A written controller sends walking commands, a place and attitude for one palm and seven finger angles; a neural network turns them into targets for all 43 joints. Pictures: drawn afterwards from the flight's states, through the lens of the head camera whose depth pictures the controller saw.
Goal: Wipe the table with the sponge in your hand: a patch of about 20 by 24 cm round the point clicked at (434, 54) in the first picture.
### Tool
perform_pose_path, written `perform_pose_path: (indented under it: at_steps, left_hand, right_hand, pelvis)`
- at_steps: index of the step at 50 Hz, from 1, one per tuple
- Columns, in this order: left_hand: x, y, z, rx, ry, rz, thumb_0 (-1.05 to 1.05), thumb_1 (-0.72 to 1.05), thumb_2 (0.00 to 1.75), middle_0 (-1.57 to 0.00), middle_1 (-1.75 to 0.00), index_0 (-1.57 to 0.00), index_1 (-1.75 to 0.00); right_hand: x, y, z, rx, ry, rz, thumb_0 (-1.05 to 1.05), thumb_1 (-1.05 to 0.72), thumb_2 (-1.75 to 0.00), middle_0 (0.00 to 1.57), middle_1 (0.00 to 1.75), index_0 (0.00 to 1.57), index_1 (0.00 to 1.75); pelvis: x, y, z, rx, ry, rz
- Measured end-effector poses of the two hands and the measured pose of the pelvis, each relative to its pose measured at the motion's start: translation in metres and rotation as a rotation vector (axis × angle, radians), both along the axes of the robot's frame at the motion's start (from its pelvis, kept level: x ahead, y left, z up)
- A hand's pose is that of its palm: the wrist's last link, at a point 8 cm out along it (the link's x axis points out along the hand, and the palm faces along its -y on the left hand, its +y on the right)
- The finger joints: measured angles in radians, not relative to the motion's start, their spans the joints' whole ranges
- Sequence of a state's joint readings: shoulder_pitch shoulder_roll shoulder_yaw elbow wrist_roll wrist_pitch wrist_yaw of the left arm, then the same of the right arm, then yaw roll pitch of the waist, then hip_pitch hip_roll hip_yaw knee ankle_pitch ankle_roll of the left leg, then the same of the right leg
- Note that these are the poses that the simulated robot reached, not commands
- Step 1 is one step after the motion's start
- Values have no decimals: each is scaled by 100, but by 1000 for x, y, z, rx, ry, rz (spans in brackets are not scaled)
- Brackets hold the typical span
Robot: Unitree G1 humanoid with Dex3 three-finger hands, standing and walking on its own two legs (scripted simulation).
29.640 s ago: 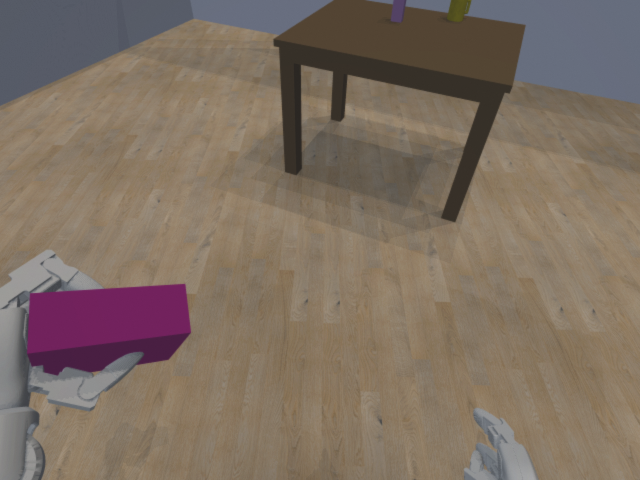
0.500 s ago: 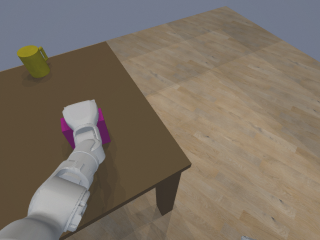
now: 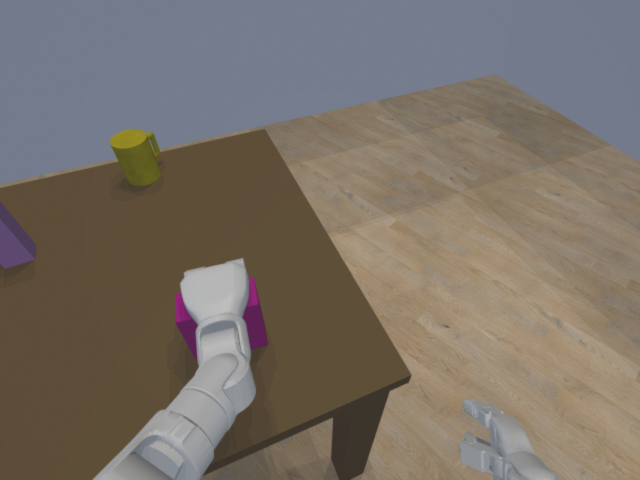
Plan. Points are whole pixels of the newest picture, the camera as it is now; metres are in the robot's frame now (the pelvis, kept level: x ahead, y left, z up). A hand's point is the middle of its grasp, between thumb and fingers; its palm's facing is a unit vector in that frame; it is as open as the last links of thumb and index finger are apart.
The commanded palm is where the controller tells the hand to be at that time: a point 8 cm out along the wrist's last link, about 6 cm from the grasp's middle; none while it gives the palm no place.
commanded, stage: wipe back along the third lane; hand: left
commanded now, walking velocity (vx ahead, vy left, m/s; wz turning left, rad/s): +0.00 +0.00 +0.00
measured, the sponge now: (227, 327) +0.33 +0.19 -0.04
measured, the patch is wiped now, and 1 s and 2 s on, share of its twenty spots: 1.00 1.00 1.00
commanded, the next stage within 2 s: slide back across to the middle lane in 1.58 s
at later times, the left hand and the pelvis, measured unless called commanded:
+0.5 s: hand (232, 345) +0.29 +0.16 +0.00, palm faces -0.01 -0.03 -1.00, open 9.2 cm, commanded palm +0.23 +0.14 +0.02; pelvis -0.03 -0.01 +0.00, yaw -1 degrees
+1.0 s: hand (241, 361) +0.27 +0.15 -0.01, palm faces -0.03 -0.02 -1.00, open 9.2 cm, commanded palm +0.22 +0.13 +0.02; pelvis -0.04 -0.04 +0.00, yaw -1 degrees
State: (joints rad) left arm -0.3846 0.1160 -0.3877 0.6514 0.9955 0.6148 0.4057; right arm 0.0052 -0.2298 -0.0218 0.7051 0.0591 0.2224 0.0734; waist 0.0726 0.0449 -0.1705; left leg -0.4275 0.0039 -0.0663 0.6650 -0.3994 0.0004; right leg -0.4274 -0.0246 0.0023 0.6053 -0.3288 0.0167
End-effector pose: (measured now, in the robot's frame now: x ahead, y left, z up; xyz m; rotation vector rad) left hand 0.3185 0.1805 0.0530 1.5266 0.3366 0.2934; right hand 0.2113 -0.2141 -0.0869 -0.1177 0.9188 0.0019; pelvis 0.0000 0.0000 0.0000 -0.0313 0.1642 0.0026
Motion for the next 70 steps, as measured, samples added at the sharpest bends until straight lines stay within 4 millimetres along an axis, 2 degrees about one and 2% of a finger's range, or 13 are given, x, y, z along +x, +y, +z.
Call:
perform_pose_path:
  at_steps: [5, 11, 20, 26, 36, 47, 58, 70]
  left_hand:
    - [-11, -5, 0, -5, -1, -5, 0, -42, 110, -76, -148, -77, -150]
    - [-24, -11, 0, -6, -4, -12, 1, -41, 109, -76, -148, -77, -150]
    - [-42, -20, -1, -7, -9, -18, 1, -41, 109, -75, -148, -77, -150]
    - [-54, -27, -1, -1, -14, -21, 1, -41, 109, -75, -148, -77, -150]
    - [-69, -39, -1, -2, -9, -11, 1, -40, 108, -75, -148, -77, -151]
    - [-69, -42, -4, 4, 10, -1, 1, -41, 108, -76, -148, -78, -150]
    - [-69, -41, -5, -2, 3, 3, 1, -41, 108, -77, -147, -79, -149]
    - [-72, -38, -5, -24, -14, -2, 0, -42, 108, -77, -147, -79, -149]
  right_hand:
    - [-4, 4, 2, 9, -8, 4, 1, -91, -90, 20, 30, 20, 30]
    - [-20, 2, -2, 17, 7, -5, 1, -91, -90, 20, 30, 20, 30]
    - [-50, -10, -9, 21, 34, -33, 1, -91, -90, 20, 30, 20, 30]
    - [-60, -19, -10, 27, 26, -44, 1, -91, -90, 20, 30, 20, 30]
    - [-52, -30, -6, 38, -20, -31, 1, -91, -90, 20, 30, 20, 30]
    - [-38, -41, -3, 25, -53, -22, 1, -91, -90, 20, 30, 20, 30]
    - [-43, -47, -9, 15, -33, -35, 1, -91, -90, 20, 30, 20, 30]
    - [-48, -40, -6, 15, -38, -45, 1, -91, -90, 20, 30, 20, 30]
  pelvis:
    - [-5, 1, 0, 3, -16, -5]
    - [-13, 0, 0, 7, -34, -11]
    - [-26, -6, 0, 14, -54, -20]
    - [-33, -12, 0, 20, -66, -24]
    - [-39, -24, 0, 29, -80, -21]
    - [-38, -36, 0, 34, -72, -17]
    - [-35, -37, -1, 35, -62, -19]
    - [-36, -30, -1, 33, -69, -27]
